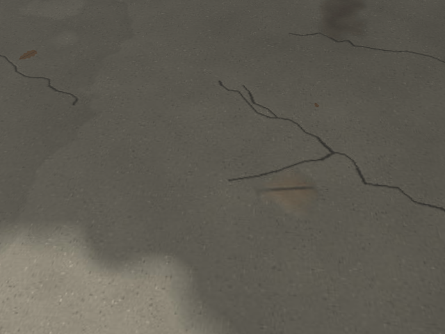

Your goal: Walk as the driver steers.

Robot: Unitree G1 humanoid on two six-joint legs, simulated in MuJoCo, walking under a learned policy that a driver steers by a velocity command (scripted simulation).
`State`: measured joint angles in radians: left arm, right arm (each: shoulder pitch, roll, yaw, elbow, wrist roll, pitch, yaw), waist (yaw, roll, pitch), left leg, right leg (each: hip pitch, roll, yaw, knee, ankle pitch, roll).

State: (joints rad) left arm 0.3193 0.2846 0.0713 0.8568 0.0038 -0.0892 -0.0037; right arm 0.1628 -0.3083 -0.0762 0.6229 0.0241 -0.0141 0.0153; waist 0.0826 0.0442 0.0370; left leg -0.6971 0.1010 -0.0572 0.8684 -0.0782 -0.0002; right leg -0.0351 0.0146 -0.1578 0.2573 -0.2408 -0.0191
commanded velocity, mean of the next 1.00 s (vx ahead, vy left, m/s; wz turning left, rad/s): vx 0.50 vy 0.00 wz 0.23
